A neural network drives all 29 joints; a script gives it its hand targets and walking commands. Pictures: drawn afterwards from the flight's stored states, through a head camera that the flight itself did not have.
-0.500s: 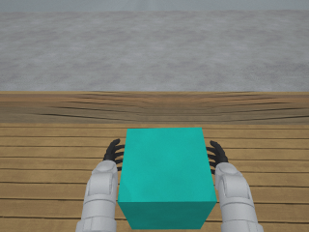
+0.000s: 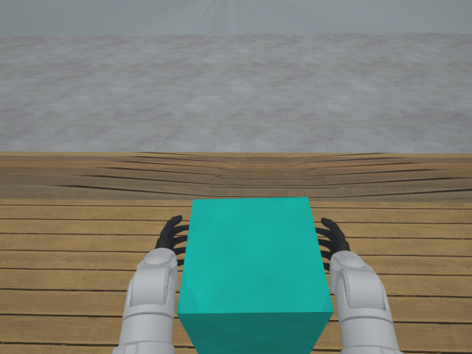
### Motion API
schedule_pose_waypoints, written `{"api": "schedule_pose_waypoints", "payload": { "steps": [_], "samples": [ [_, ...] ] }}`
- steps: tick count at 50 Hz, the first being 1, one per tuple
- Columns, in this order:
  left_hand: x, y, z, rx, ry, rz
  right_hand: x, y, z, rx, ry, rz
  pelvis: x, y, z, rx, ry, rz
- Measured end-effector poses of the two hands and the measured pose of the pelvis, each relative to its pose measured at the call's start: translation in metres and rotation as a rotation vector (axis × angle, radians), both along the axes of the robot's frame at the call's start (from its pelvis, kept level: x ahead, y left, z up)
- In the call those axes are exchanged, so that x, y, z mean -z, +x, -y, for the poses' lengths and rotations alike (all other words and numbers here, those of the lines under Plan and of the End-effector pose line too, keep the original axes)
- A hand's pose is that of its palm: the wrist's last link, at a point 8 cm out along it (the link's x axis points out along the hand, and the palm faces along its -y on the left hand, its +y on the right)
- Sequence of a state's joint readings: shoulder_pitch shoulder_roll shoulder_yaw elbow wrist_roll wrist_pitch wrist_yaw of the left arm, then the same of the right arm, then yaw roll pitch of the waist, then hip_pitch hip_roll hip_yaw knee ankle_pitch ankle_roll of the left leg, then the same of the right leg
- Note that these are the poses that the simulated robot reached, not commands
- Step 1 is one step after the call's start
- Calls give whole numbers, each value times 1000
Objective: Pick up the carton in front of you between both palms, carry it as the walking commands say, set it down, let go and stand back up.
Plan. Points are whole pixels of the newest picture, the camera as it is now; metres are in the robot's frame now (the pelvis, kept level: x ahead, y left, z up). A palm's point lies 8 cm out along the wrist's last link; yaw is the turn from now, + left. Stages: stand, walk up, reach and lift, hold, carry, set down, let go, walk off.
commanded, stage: hold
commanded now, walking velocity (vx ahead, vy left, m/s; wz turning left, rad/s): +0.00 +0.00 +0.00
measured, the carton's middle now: (252, 281) +0.28 +0.00 -0.02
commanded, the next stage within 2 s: carry in 0.76 s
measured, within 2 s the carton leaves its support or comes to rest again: neither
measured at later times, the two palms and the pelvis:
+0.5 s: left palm (166, 257) +0.28 +0.15 +0.05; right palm (339, 260) +0.28 -0.15 +0.05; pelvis -0.01 +0.00 +0.00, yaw +0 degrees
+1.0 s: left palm (161, 235) +0.32 +0.16 +0.07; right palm (327, 233) +0.32 -0.14 +0.07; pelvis +0.04 +0.01 -0.01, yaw +1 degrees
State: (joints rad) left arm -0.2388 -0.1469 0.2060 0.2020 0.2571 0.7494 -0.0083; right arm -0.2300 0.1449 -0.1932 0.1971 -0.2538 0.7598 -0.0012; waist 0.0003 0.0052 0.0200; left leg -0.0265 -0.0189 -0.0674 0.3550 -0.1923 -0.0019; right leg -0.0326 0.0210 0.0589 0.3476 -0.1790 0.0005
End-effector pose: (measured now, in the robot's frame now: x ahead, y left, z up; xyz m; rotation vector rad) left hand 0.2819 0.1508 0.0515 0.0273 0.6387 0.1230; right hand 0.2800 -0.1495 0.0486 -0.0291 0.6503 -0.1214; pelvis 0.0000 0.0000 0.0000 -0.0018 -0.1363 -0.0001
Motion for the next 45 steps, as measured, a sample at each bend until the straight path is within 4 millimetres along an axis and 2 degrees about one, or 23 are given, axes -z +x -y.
{"api": "schedule_pose_waypoints", "payload": {
  "steps": [7,18,38,45],
  "samples": [
    [3,-5,0,-5,-10,-17,3,-5,0,5,7,-17,2,-8,0,1,0,12],
    [1,-2,0,-13,-19,-6,1,-2,1,13,19,-6,3,-12,0,0,1,11],
    [2,2,1,2,2,-13,2,2,0,-1,-2,-13,2,-1,0,-1,0,-10],
    [-4,15,-2,-14,-18,17,-6,17,-2,4,7,16,6,14,-1,-18,-4,-123]
  ]
}}
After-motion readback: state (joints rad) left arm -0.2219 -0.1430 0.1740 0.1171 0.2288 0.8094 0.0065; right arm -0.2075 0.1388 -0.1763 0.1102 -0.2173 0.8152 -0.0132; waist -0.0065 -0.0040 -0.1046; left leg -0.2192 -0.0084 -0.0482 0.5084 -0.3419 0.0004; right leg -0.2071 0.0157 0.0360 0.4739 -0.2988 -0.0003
